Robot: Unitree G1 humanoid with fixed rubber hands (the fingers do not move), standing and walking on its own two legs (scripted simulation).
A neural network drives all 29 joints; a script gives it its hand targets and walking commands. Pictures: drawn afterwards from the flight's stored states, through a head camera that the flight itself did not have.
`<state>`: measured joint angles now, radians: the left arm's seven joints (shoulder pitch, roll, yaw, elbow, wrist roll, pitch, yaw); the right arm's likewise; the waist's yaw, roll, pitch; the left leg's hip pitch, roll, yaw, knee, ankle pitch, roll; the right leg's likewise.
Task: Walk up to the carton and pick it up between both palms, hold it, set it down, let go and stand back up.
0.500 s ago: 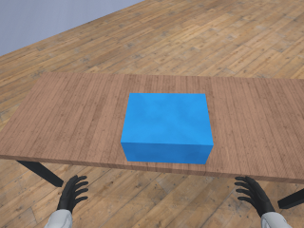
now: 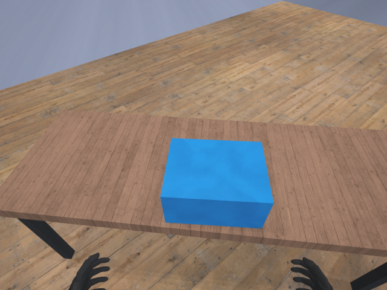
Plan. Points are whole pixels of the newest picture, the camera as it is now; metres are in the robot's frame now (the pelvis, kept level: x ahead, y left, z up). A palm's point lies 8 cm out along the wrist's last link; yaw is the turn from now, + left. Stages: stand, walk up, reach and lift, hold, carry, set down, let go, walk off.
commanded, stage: let go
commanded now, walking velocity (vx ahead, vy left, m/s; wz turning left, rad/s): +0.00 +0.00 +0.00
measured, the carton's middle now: (214, 181) +0.48 -0.04 -0.14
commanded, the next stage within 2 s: stand in 0.38 s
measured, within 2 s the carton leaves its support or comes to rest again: neither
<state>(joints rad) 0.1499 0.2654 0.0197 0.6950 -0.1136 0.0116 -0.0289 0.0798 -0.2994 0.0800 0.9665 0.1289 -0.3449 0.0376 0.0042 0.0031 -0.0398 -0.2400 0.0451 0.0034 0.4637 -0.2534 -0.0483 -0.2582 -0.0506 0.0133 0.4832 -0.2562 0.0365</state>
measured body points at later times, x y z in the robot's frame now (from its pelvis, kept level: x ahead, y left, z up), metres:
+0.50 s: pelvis -0.01 -0.01 +0.00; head -0.02 +0.00 +0.45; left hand +0.14 +0.25 -0.09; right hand +0.13 -0.25 -0.11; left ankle -0.01 +0.15 -0.74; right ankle +0.00 -0.15 -0.74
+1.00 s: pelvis -0.04 -0.01 +0.00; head -0.06 +0.00 +0.45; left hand +0.06 +0.26 -0.11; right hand +0.05 -0.27 -0.12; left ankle -0.01 +0.15 -0.74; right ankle +0.00 -0.15 -0.74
